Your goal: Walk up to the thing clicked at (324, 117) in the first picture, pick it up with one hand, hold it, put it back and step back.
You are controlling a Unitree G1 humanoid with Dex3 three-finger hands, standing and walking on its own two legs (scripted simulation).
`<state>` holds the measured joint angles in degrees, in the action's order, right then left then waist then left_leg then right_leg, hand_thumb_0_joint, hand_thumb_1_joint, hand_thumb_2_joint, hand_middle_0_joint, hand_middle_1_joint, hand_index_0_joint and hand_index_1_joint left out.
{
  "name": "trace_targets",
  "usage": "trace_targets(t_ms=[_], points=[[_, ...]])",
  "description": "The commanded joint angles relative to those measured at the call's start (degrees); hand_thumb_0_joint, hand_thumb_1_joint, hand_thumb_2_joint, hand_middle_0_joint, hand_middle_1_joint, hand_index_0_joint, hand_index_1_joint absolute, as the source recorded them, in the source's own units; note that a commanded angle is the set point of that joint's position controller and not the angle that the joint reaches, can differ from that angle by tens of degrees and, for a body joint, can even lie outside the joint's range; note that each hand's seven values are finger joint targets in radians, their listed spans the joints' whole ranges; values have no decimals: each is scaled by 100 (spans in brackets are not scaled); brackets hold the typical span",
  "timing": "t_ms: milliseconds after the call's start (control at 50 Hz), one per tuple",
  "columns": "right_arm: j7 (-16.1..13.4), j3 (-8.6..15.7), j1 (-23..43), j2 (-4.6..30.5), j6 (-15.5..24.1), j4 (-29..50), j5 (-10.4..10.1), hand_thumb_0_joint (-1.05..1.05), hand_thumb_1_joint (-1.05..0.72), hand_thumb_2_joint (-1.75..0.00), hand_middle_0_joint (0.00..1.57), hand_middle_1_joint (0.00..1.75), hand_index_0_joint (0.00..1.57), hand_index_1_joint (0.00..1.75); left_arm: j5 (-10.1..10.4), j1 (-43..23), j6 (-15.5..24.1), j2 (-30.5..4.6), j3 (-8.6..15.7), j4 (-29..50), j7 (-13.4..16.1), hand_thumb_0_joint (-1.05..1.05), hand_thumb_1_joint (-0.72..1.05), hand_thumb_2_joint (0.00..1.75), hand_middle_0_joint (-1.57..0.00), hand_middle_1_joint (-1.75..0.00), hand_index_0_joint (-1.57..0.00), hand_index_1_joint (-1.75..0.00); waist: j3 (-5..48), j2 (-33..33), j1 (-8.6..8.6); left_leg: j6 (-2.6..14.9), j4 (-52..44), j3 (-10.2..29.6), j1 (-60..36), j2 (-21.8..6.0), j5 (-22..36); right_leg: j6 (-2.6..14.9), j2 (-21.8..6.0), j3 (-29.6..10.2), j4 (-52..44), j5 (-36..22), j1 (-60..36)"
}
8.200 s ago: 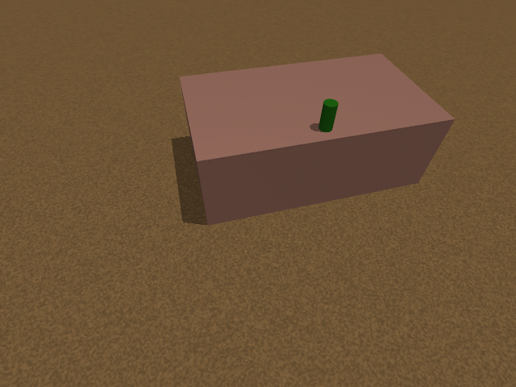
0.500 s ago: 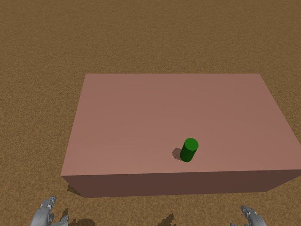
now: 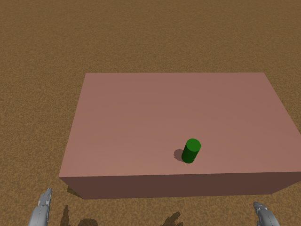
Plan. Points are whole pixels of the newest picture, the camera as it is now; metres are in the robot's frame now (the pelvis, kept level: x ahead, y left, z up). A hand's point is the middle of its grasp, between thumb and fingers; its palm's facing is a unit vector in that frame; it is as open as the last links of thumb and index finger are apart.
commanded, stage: go down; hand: right
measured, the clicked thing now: (190, 151) +0.45 -0.17 -0.27
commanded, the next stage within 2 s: none
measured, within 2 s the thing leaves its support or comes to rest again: neither
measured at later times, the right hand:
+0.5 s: hand (248, 223) +0.16 -0.26 -0.11, palm faces +0.09 +0.94 -0.32, open 17.5 cm
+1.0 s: hand out of the picture +0.15 -0.28 -0.10, palm faces +0.12 +0.95 -0.31, open 17.5 cm
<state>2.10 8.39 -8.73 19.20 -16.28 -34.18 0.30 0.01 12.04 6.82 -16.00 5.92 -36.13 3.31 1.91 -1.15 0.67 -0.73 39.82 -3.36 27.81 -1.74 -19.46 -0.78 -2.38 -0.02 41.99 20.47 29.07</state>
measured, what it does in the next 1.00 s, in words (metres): stands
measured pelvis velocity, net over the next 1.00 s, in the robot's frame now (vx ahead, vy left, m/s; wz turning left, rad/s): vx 0.00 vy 0.00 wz -0.02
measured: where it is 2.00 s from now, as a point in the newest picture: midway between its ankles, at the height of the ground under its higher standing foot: outside the picture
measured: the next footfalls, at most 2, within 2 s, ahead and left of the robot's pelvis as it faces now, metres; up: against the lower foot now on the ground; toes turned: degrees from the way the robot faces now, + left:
none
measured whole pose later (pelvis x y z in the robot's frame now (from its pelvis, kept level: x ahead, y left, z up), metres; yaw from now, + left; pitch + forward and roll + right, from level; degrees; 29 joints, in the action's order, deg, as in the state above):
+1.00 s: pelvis +0.00 +0.00 -0.02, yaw -1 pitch +9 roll +2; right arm 7.2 12.9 -18.0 22.7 -23.6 -13.7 -1.9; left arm 0.9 22.1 6.7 -14.6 2.5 -19.1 7.3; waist 6.3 -0.8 0.7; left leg -0.5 49.8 -4.7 33.8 -1.8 -24.7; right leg -1.1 -2.5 -1.9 52.8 25.6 36.1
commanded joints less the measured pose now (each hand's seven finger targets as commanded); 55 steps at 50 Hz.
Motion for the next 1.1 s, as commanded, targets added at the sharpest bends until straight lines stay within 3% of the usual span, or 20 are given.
trace_targets(t_ms=[0,60,100,200,240,260,280,300,320,340,380,480,520,560,680,840,920,940,1020,1080], points=[[-43,449,122,1295,22,1104,9,0,56,-2,4,5,5,5,28,145,294,-1059,429,808,208,0,-53,4,-6,-6,-5,-6,1197,-194,21,110,-337,-50,-370,188,1010,89,149,-25,-525,-1197,-642],[15,485,18,1350,-121,1308,12,0,57,-3,3,6,4,6,33,229,252,-910,330,841,199,0,-53,4,-5,-6,-6,-5,1096,-310,6,113,-251,-76,-304,179,1178,71,160,-21,-406,-1428,-492],[66,365,-51,1204,-236,1357,23,0,57,-4,3,6,4,6,52,221,256,-896,344,907,186,0,-53,3,-5,-6,-6,-5,996,-289,61,104,-208,-59,-204,169,1199,76,162,5,-323,-1411,-432],[131,511,-180,1350,-375,1883,2,0,56,-5,2,6,3,6,47,61,266,-901,281,1232,190,0,-53,4,-5,-6,-6,-5,1102,-252,-27,89,-107,-60,-223,151,1234,72,169,-9,-169,-1447,-321],[180,366,-384,1105,-476,1799,-34,0,56,-5,2,6,3,6,67,113,287,-933,313,1425,197,0,-53,4,-5,-5,-6,-5,1071,-77,54,71,-87,-67,-158,168,1101,92,157,-34,-135,-1275,-259],[168,531,-222,1320,-462,2126,-38,0,58,-5,2,6,3,6,68,87,283,-952,327,1499,207,0,-53,4,-5,-6,-6,-5,1155,-192,-6,73,-75,-60,-194,155,1106,75,166,-23,-128,-1278,-292],[166,534,-339,1301,-481,2052,-42,0,57,-5,2,6,3,6,64,232,269,-1030,426,1525,227,0,-53,4,-5,-6,-6,-5,1302,-168,51,79,-11,-76,-191,172,1182,72,155,-41,-101,-1415,-357],[171,579,-413,1326,-494,2142,-63,0,55,-5,3,6,4,6,70,164,258,-929,294,1607,227,0,-53,4,-5,-6,-6,-5,1229,-187,-65,85,10,-86,-210,165,1134,55,153,-55,-94,-1422,-298],[182,506,-501,1236,-525,2113,-66,0,54,-5,3,6,4,6,77,273,252,-962,380,1667,236,0,-54,4,-5,-6,-6,-5,1293,-105,17,83,55,-86,-153,182,1149,62,144,-70,-60,-1475,-312],[181,541,-473,1244,-536,2179,-71,0,55,-5,3,6,4,6,79,345,246,-898,297,1705,237,0,-54,4,-5,-6,-5,-6,1253,-93,-2,78,70,-93,-114,185,1125,61,138,-78,-34,-1485,-294],[180,651,-435,1346,-547,2295,-97,0,56,-4,3,6,4,6,82,451,250,-954,391,1783,267,0,-54,4,-6,-6,-6,-6,1343,-128,43,73,102,-88,-118,173,1136,66,143,-80,14,-1449,-298],[194,799,-555,1485,-549,2530,-74,0,56,-5,3,6,4,6,80,584,247,-782,246,1927,328,0,-53,4,-5,-6,-6,-5,1362,-205,-13,45,155,-5,-113,110,1333,96,214,-7,211,-1494,-151],[229,723,-636,1352,-568,2543,-91,0,54,-4,3,6,4,6,88,578,260,-790,237,2009,353,0,-53,4,-5,-6,-6,-5,1205,-271,-19,69,198,-25,4,132,1131,73,189,-47,169,-1396,-58],[262,851,-637,1530,-554,2707,-98,0,55,-5,3,6,4,6,90,532,250,-793,235,2058,385,0,-53,4,-5,-6,-6,-5,1201,-373,-60,80,206,-40,34,134,997,52,180,-59,135,-1311,-52],[373,794,-858,1382,-627,2798,-158,0,55,-6,3,6,4,6,98,737,248,-735,181,2233,402,0,-53,4,-5,-6,-6,-5,1151,-243,17,62,227,-61,112,147,956,73,178,-66,200,-1195,52],[457,919,-863,1497,-614,2958,-204,0,57,-6,2,6,3,6,113,786,278,-754,188,2553,442,0,-54,4,-5,-6,-6,-6,1066,-255,-2,76,249,-70,244,154,539,75,176,-102,170,-783,191],[430,1091,-225,1781,-454,3217,-175,0,57,-6,2,6,3,6,103,739,316,-701,66,2755,492,0,-54,4,-6,-6,-6,-6,1126,-183,91,53,183,11,239,114,409,107,195,-73,245,-536,213],[413,1161,-60,1872,-402,3270,-178,0,59,-6,2,6,3,6,108,742,340,-591,-94,2832,500,0,-53,4,-5,-6,-6,-5,1179,-234,60,53,205,18,231,118,393,110,180,-92,232,-523,188],[445,1389,592,2095,-95,3065,-292,0,56,-4,4,6,4,6,81,656,453,-640,-77,2555,596,0,-53,4,-5,-5,-6,-5,1019,-559,74,77,187,60,361,87,53,90,168,-134,120,-147,254],[611,1556,1009,2265,122,2717,-420,0,58,-4,3,6,4,6,75,876,547,-684,-29,2346,634,0,-53,4,-5,-5,-5,-5,1115,-647,212,66,122,131,351,72,24,109,162,-132,128,-60,143]])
